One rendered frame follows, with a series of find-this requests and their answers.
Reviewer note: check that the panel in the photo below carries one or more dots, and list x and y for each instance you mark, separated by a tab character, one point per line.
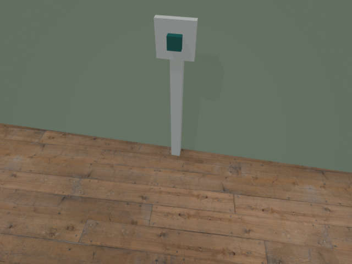
188	27

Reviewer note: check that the button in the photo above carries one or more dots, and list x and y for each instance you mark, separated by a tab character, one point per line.
174	42

